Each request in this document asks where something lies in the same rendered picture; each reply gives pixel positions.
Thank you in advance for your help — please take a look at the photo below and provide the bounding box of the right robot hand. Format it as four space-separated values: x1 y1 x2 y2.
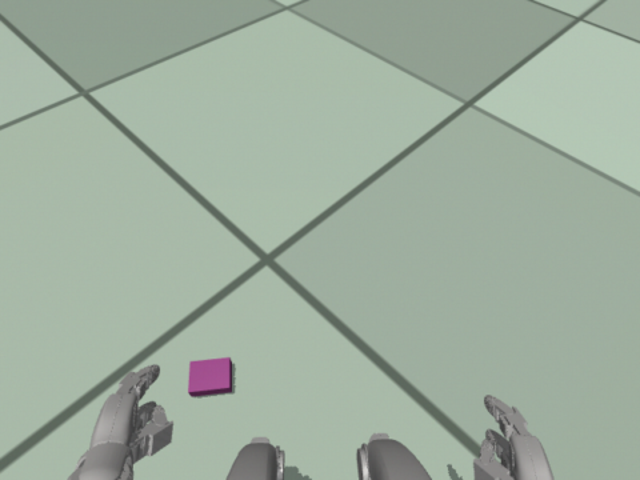
473 395 554 480

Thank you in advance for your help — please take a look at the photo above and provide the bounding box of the left robot arm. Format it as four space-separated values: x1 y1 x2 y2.
67 442 134 480

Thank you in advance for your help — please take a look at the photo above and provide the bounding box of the small box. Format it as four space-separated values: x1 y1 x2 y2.
188 357 232 397

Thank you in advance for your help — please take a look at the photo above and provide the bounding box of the left robot hand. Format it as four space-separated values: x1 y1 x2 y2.
90 365 173 464

